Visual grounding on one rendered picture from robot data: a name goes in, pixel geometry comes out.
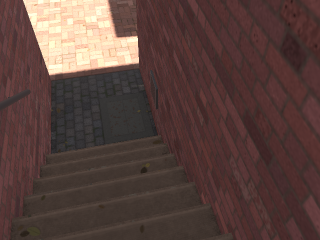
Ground stairs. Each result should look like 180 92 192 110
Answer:
10 136 234 240

